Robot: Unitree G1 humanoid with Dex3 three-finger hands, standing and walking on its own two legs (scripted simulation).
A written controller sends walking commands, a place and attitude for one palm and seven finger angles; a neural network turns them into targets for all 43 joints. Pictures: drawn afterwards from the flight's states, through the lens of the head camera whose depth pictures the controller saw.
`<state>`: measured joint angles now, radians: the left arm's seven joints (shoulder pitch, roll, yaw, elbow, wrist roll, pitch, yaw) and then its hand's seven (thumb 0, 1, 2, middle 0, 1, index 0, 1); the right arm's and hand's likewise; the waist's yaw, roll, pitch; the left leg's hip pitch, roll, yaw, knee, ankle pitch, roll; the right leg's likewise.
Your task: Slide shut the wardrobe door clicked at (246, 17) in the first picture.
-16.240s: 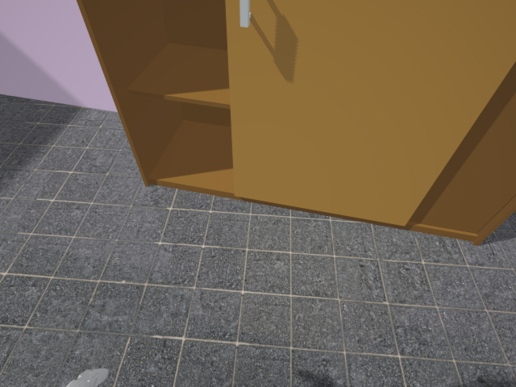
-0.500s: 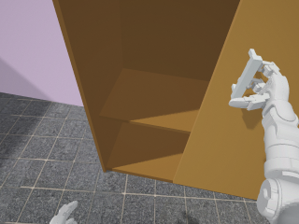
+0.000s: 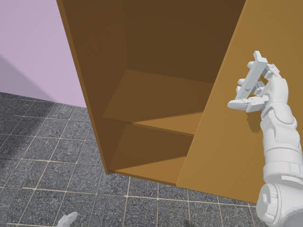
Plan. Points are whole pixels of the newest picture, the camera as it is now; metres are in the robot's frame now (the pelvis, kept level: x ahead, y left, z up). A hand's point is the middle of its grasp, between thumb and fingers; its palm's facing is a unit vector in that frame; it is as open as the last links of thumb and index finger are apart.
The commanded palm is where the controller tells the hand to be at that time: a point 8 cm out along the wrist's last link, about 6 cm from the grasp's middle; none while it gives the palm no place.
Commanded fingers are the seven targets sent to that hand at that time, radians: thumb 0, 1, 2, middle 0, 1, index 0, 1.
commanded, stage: slide the fingers in behind the handle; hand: right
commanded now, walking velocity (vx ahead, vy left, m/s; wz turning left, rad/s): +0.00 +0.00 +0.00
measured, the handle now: (248, 78) +0.50 -0.21 +0.18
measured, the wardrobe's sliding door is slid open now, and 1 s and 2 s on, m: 0.47 0.47 0.47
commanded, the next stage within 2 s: grip the handle and tug to test in 0.54 s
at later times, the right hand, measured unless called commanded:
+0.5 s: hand (244, 88) +0.44 -0.19 +0.19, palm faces +0.13 +0.99 +0.02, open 14.1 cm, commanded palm +0.41 -0.23 +0.18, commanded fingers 0.00 0.50 -0.30 0.30 1.20 0.30 1.20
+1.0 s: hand (244, 88) +0.44 -0.19 +0.19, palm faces +0.14 +0.99 +0.01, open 11.1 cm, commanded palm +0.41 -0.23 +0.18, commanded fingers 0.00 -0.39 -0.68 0.40 1.33 0.40 1.33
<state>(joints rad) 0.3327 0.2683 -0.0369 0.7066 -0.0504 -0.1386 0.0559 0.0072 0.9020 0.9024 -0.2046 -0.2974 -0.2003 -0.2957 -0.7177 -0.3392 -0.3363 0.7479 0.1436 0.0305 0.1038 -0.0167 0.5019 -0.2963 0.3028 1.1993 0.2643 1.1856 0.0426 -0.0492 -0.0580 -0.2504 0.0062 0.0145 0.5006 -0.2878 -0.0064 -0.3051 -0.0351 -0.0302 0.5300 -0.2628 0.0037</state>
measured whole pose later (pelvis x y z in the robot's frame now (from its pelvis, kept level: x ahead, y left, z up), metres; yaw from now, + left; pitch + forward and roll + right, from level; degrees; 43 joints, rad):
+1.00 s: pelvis +0.00 +0.00 +0.00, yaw +0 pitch +2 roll +1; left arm 0.32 0.27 -0.03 0.70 -0.05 -0.13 0.05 0.01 0.90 0.90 -0.20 -0.30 -0.20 -0.30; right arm -0.71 -0.32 -0.32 0.71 0.14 0.06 0.08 -0.01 0.05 -0.49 0.34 1.26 0.31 1.24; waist 0.04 -0.05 -0.06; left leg -0.25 0.01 0.01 0.50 -0.29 -0.01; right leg -0.30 -0.04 -0.03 0.53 -0.27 0.00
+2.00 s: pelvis +0.03 +0.00 +0.00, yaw +2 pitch +3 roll +0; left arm 0.29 0.26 -0.02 0.65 -0.05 -0.12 0.03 0.01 0.90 0.90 -0.20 -0.30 -0.20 -0.30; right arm -0.53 -0.29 -0.33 0.42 0.16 0.16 0.04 0.00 -0.76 -0.78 0.29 1.40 0.28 1.38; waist 0.04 -0.06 -0.07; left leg -0.20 0.00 -0.01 0.46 -0.30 -0.01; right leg -0.24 -0.04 -0.06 0.49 -0.29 0.00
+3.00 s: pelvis +0.01 -0.01 +0.00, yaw -4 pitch +3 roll +1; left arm 0.30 0.24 -0.03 0.77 -0.03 -0.19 0.01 0.01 0.90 0.90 -0.20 -0.30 -0.20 -0.30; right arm -0.78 -0.19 -0.13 0.65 0.13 0.10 -0.13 0.00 -0.78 -0.80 0.28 1.40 0.23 1.39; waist -0.01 -0.05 -0.04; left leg -0.24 0.04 0.04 0.49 -0.30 -0.03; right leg -0.32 0.01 0.03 0.54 -0.26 -0.01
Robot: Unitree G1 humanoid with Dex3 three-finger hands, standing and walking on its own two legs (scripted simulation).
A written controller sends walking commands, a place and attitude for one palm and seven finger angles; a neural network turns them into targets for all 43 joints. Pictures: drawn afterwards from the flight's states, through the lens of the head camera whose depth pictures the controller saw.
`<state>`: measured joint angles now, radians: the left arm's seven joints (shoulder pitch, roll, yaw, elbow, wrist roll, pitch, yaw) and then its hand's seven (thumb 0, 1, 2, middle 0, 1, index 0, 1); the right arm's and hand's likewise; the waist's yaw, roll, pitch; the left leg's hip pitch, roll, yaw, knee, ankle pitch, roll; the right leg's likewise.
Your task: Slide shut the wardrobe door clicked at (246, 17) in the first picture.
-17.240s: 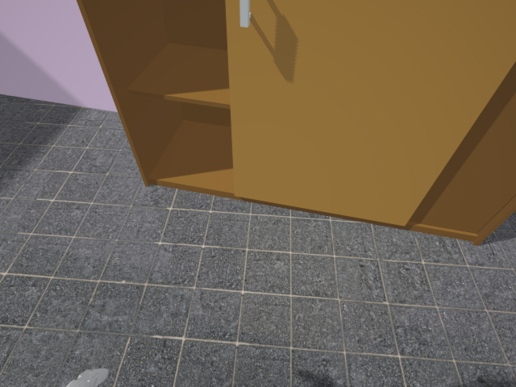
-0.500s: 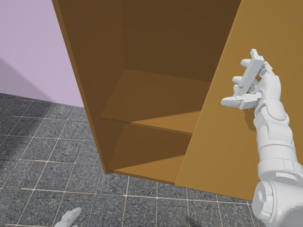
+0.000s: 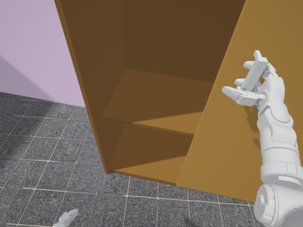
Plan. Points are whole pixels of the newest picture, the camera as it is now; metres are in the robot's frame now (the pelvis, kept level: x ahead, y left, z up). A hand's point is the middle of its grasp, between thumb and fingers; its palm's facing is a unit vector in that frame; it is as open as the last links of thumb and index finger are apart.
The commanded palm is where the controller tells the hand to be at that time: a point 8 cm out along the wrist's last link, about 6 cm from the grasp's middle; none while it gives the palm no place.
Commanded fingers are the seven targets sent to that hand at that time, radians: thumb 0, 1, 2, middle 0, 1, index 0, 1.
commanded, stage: grip the handle and tug to test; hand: right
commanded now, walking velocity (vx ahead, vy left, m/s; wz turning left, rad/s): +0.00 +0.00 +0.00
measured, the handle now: (248, 77) +0.49 -0.21 +0.18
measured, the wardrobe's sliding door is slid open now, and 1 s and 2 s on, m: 0.47 0.47 0.46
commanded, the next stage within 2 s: tug the door sideways, standing still in 1.06 s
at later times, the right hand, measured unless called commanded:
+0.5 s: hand (243, 87) +0.44 -0.19 +0.19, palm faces +0.14 +0.99 +0.01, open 5.7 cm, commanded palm +0.41 -0.23 +0.18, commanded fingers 0.00 -0.90 -0.90 0.45 1.40 0.45 1.40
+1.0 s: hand (242, 88) +0.44 -0.18 +0.19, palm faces +0.15 +0.99 +0.01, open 5.9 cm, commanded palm +0.38 -0.23 +0.18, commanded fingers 0.00 -0.90 -0.90 0.45 1.40 0.45 1.40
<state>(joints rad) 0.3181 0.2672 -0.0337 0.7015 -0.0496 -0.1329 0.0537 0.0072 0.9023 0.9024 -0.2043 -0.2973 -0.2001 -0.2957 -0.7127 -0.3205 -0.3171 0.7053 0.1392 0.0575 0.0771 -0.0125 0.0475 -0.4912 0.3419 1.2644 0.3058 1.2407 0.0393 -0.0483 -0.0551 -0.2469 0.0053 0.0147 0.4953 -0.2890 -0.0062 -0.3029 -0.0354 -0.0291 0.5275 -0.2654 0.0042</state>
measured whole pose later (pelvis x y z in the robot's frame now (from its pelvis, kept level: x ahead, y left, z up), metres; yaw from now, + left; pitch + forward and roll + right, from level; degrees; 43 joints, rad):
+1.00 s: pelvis +0.02 +0.00 +0.00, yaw +2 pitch +3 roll +0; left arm 0.29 0.26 -0.02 0.65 -0.05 -0.12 0.03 0.01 0.90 0.90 -0.20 -0.30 -0.20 -0.30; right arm -0.53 -0.29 -0.33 0.42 0.16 0.16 0.04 0.00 -0.76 -0.78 0.29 1.40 0.28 1.38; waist 0.04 -0.06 -0.07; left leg -0.20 0.00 -0.01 0.46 -0.30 -0.01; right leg -0.24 -0.04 -0.06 0.49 -0.29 0.00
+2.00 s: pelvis +0.00 -0.01 +0.00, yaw -4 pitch +3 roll +1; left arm 0.30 0.24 -0.03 0.77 -0.03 -0.19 0.01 0.01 0.90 0.90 -0.20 -0.30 -0.20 -0.30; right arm -0.78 -0.19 -0.13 0.65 0.13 0.10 -0.13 0.00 -0.78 -0.80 0.28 1.40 0.23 1.39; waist -0.01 -0.05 -0.04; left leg -0.24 0.04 0.04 0.49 -0.30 -0.03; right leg -0.32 0.01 0.03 0.54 -0.26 -0.01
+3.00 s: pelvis +0.10 +0.13 -0.01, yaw -11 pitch -3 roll +2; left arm 0.02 0.23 0.04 0.60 -0.05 -0.06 0.01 0.01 0.90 0.90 -0.20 -0.30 -0.20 -0.30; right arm -0.57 -0.23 -0.11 0.09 0.09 0.00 -0.17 -0.03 -0.74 -0.85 0.45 1.40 0.15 1.35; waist -0.12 -0.05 0.27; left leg -0.29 0.01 0.10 0.55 -0.20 0.02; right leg -0.18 -0.19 0.05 0.62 -0.34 0.12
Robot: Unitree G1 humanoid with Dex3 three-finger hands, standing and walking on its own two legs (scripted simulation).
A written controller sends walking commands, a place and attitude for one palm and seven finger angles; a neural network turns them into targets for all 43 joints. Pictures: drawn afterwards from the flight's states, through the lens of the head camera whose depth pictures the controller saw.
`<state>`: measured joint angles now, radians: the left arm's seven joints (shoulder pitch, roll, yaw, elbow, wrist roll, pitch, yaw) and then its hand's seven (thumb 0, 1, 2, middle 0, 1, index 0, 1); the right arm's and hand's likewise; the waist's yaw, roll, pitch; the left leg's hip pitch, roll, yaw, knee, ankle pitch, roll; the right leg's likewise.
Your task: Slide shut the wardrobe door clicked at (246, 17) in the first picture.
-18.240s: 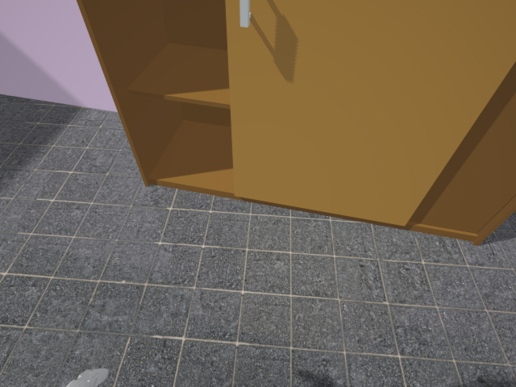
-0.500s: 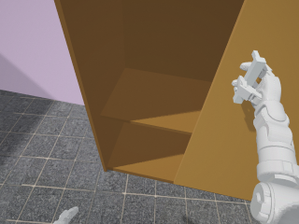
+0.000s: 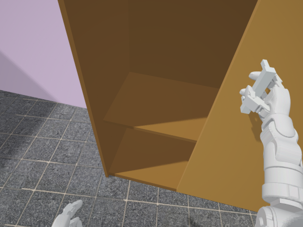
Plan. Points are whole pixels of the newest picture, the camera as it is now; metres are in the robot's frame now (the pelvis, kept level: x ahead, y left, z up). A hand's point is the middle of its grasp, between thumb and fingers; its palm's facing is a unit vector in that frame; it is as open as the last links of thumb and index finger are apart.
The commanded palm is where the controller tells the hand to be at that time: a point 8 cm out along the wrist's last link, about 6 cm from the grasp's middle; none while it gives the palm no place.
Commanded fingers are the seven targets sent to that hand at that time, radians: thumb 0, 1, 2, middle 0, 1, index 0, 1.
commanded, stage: grip the handle and tug to test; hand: right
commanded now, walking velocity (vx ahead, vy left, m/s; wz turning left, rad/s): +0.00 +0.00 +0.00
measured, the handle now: (254, 87) +0.46 -0.22 +0.18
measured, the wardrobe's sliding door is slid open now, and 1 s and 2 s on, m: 0.47 0.46 0.43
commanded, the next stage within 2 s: tug the door sideways, standing still in 0.06 s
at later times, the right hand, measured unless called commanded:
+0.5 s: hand (248, 97) +0.41 -0.19 +0.19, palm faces +0.22 +0.97 +0.01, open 5.8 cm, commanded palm +0.39 -0.20 +0.18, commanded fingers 0.00 -0.90 -0.90 0.45 1.40 0.45 1.40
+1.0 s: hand (242, 97) +0.41 -0.18 +0.18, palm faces +0.24 +0.97 -0.03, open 5.9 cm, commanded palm +0.39 -0.17 +0.18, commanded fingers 0.00 -0.90 -0.90 0.45 1.40 0.45 1.40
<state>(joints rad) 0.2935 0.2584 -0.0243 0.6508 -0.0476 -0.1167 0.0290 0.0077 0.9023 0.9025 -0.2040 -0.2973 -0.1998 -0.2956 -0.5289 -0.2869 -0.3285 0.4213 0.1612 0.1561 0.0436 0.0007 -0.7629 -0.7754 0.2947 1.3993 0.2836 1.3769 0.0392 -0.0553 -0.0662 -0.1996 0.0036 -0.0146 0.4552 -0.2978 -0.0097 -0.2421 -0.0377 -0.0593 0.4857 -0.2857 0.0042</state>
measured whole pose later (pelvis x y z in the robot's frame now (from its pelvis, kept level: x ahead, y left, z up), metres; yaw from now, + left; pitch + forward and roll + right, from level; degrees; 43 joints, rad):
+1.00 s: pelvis -0.02 -0.01 +0.00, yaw -5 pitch +3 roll +1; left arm 0.30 0.24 -0.03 0.77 -0.03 -0.19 0.01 0.01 0.90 0.90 -0.20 -0.30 -0.20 -0.30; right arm -0.78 -0.19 -0.13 0.65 0.13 0.10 -0.13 0.00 -0.78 -0.80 0.28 1.40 0.23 1.39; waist -0.01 -0.05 -0.04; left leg -0.24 0.04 0.04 0.49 -0.30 -0.03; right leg -0.32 0.01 0.03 0.54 -0.26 -0.01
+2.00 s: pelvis +0.08 +0.13 -0.01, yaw -13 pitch -3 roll +2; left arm 0.02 0.23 0.04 0.60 -0.05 -0.06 0.01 0.01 0.90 0.90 -0.20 -0.30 -0.20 -0.30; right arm -0.57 -0.23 -0.11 0.09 0.09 0.00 -0.17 -0.03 -0.74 -0.85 0.45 1.40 0.15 1.35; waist -0.12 -0.05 0.27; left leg -0.29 0.01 0.10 0.55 -0.20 0.02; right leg -0.18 -0.19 0.05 0.62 -0.34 0.12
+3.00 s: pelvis +0.07 +0.23 -0.01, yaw -8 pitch -2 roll -2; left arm 0.04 0.17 0.00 0.64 -0.03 0.01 0.02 0.01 0.90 0.90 -0.20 -0.30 -0.20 -0.30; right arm -0.49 -0.21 -0.06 0.04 0.07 -0.04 -0.15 0.01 -0.74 -0.82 0.46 1.40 0.22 1.38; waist -0.01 0.03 0.21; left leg -0.32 -0.06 0.04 0.53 -0.18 0.10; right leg -0.25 -0.09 -0.08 0.63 -0.32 0.02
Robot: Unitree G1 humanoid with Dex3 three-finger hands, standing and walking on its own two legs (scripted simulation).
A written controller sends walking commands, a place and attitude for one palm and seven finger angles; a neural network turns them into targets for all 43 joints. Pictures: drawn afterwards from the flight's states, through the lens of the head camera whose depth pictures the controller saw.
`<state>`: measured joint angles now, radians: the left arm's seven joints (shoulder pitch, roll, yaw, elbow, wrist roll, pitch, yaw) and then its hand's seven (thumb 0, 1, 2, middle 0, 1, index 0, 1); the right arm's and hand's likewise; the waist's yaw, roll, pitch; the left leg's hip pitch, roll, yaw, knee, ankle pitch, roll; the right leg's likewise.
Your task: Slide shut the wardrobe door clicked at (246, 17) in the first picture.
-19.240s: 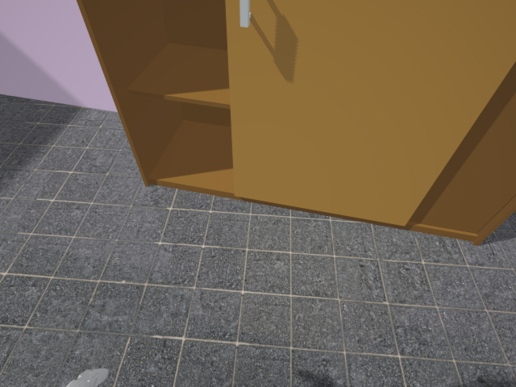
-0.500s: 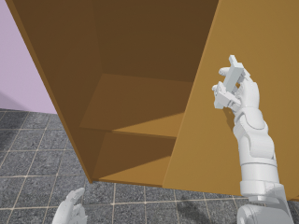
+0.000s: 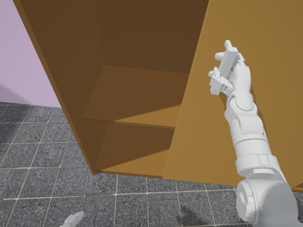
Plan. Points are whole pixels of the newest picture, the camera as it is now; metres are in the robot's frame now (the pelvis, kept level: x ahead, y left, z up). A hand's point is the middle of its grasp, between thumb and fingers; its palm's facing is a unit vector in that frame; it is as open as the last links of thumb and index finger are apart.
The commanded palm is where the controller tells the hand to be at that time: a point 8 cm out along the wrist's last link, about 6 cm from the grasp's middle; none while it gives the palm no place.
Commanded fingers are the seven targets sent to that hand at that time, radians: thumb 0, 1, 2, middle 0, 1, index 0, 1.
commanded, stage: step sideways, sliding the door along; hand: right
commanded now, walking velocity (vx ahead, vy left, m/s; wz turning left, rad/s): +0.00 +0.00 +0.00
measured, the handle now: (221, 68) +0.50 -0.16 +0.18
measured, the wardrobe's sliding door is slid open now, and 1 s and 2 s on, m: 0.46 0.43 0.23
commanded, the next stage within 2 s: none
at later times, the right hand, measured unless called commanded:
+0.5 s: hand (209, 79) +0.45 -0.12 +0.18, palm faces +0.20 +0.98 -0.07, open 6.0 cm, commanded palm +0.43 -0.13 +0.19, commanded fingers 0.00 -0.90 -0.90 0.45 1.40 0.45 1.40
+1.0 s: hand (197, 77) +0.46 -0.09 +0.18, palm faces +0.39 +0.92 -0.07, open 6.5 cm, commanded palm +0.43 -0.06 +0.19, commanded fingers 0.00 -0.90 -0.90 0.45 1.40 0.45 1.40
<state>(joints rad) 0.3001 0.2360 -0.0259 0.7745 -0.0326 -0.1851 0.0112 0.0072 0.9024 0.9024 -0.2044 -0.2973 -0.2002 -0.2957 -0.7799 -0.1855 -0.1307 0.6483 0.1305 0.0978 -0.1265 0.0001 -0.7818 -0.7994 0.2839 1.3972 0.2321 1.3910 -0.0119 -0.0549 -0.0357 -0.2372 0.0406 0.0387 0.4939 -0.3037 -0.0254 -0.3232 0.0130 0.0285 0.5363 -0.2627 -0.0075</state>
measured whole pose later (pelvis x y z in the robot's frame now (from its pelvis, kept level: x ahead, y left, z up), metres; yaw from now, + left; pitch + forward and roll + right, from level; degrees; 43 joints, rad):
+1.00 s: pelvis +0.09 +0.14 -0.01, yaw -7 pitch -3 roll +2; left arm 0.02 0.23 0.04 0.60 -0.05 -0.06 0.01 0.01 0.90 0.90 -0.20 -0.30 -0.20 -0.30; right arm -0.57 -0.23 -0.11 0.09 0.09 0.00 -0.17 -0.03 -0.74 -0.85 0.45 1.40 0.15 1.35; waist -0.12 -0.05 0.27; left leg -0.29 0.01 0.10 0.55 -0.20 0.02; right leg -0.18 -0.19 0.05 0.62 -0.34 0.12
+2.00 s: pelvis +0.07 +0.24 +0.00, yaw -3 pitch -2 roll -2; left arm 0.04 0.17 0.00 0.64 -0.03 0.01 0.02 0.01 0.90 0.90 -0.20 -0.30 -0.20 -0.30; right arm -0.49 -0.21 -0.06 0.04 0.07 -0.04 -0.15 0.01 -0.74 -0.82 0.46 1.40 0.22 1.38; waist -0.01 0.03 0.21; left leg -0.32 -0.06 0.04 0.53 -0.18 0.10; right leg -0.25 -0.09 -0.08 0.63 -0.32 0.02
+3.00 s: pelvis +0.09 +0.50 +0.00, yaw -6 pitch -2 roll -3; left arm 0.07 0.19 0.01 0.63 -0.04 0.00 0.00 0.01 0.90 0.90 -0.20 -0.30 -0.20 -0.30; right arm -0.56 -0.18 -0.01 0.23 0.10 -0.03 -0.16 0.01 -0.76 -0.83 0.42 1.40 0.15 1.36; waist -0.08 0.01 0.16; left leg -0.23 -0.08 0.11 0.52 -0.24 0.13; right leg -0.23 -0.10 -0.09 0.56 -0.17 -0.01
